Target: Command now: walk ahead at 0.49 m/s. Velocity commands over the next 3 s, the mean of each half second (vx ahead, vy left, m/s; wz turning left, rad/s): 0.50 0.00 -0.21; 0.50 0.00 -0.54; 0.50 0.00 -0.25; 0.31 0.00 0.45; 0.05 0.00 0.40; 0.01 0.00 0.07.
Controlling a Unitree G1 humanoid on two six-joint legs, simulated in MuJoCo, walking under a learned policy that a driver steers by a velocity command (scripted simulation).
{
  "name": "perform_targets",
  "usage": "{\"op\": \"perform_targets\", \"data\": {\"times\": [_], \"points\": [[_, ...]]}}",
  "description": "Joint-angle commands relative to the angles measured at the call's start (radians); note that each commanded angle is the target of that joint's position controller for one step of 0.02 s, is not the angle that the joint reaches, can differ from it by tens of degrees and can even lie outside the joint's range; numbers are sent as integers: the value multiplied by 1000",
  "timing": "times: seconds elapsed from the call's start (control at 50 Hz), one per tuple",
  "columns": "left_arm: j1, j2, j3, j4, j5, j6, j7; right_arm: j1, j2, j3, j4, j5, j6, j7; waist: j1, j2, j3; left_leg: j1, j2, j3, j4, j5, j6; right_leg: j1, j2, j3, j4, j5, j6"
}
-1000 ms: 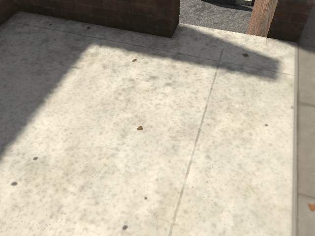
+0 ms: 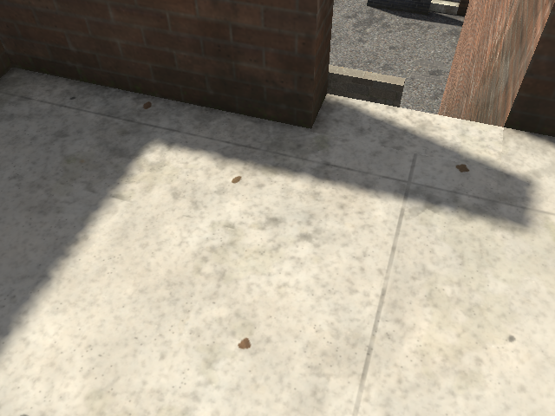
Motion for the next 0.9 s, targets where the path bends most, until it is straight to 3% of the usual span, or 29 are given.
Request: {"op": "perform_targets", "data": {"times": [0.02,0.1,0.16,0.2,0.24,0.26,0.28,0.3,0.32,0.34,0.36,0.38,0.42,0.44,0.48,0.54,0.62,0.72,0.78,0.82,0.84,0.86,0.88,0.9], "points": [[50,89,3,-35,-2,-15,2,-33,-32,-3,-50,6,9,8,-15,-58,81,-76,12,28,-123,111,-24,-43,-273,203,-181,238,-85],[128,89,-6,-18,-3,-17,7,-177,-18,7,-93,19,4,11,28,-80,80,-47,-28,73,-326,201,-25,38,-261,158,-158,376,-58],[181,93,-8,1,5,-13,15,-259,-29,6,-121,19,-1,10,54,-86,88,-56,-51,84,-403,175,-9,143,-287,170,-118,458,-69],[181,109,-5,6,13,-9,21,-278,-43,2,-139,19,-10,8,45,-89,90,-56,-63,72,-440,112,7,211,-313,197,-68,546,-85],[133,131,0,-4,17,-7,25,-205,-61,-7,-127,21,-23,1,-5,-97,55,76,-102,78,-496,31,31,215,-313,192,32,741,-71],[114,144,4,-7,16,-7,24,-102,-79,-17,-96,22,-30,-8,-46,-102,4,211,-134,87,-527,10,45,198,-298,189,138,839,-58],[88,146,4,-13,8,-5,19,69,-105,-32,-42,15,-42,-18,-120,-77,-85,438,-133,82,-593,70,67,121,-260,163,320,793,-39],[76,114,-6,-44,-7,-9,13,243,-184,-56,-12,-14,-51,-32,-178,-16,-210,714,56,-108,-601,-15,110,-87,-210,142,584,490,-24],[217,-11,-28,-55,-55,-1,11,294,-278,-79,-12,-33,-46,-28,-119,207,-362,1001,368,-562,-669,-59,243,-446,-43,60,961,-263,22],[156,116,6,-46,-26,8,18,226,-209,-69,-27,1,-31,-20,-114,55,-321,894,337,-630,-751,-152,229,-515,-78,161,1052,-279,6],[57,117,14,-80,-16,11,15,112,-147,-49,-43,9,-33,-18,-74,23,-160,734,299,-462,-789,-163,189,-537,-125,170,1032,-183,4],[4,95,14,-96,-10,12,10,54,-100,-38,-49,10,-41,-15,-53,-4,-79,608,259,-343,-829,-77,156,-516,-160,167,989,-120,6],[2,64,20,-100,15,38,-5,61,-43,-21,-23,15,-52,-27,-6,31,-17,474,184,-166,-862,38,96,-454,-192,161,932,-87,16],[9,45,21,-104,18,52,-12,88,-37,-18,-11,17,-59,-30,4,40,-17,455,177,-123,-868,86,87,-440,-191,155,924,-78,20],[-27,30,23,-128,20,71,-21,127,-56,-21,4,25,-72,-33,18,40,-4,450,169,-48,-881,174,83,-482,-198,140,910,-41,27],[-141,36,21,-179,20,84,-32,170,-72,-23,14,20,-78,-34,12,43,26,460,155,45,-897,227,75,-576,-212,120,845,68,37],[-305,36,10,-243,15,79,-48,211,-81,-18,22,19,-79,-38,-14,42,63,481,129,147,-896,306,65,-569,-195,65,586,196,44],[-438,54,6,-302,23,76,-59,294,-123,-25,46,17,-63,-52,-49,45,78,641,177,212,-852,433,66,-536,-163,-16,398,135,4],[-387,80,19,-297,28,77,-52,285,-157,-34,46,14,-45,-61,-13,75,32,713,186,263,-687,808,55,-420,-85,-66,358,-8,-48],[-213,115,41,-248,29,70,-43,269,-188,-44,35,15,-25,-59,57,78,-72,695,183,278,-395,891,48,-221,-11,-75,295,-70,-94],[-63,162,65,-202,39,62,-31,252,-191,-45,16,17,-19,-53,128,25,-155,556,164,288,-144,711,17,5,-25,-2,214,-62,-130],[-9,269,94,-201,47,58,-17,271,-99,-27,-37,26,-21,-42,110,-144,-253,212,77,276,191,42,-26,287,-310,391,185,-144,-218],[-9,331,104,-224,21,69,-16,208,-112,-32,-112,33,-32,-25,91,-213,-306,-82,-123,94,428,-396,-67,407,-466,888,0,-136,-338],[-32,299,96,-211,10,79,-8,74,-151,-38,-137,27,-43,-20,97,-67,-162,-202,-47,-12,401,-280,-55,331,-430,726,-30,-87,-288]]}}
Next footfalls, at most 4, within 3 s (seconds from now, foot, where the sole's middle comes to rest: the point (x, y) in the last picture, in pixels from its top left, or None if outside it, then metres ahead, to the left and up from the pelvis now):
0.30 left None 0.35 0.12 -0.78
0.84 right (347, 389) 0.57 -0.12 -0.78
1.40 left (355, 265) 0.93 -0.17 -0.78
1.92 right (431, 233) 1.05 -0.40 -0.78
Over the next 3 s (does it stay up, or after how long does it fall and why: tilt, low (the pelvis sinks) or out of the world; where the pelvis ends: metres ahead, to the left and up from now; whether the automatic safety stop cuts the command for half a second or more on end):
stays up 0.94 -0.29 0.00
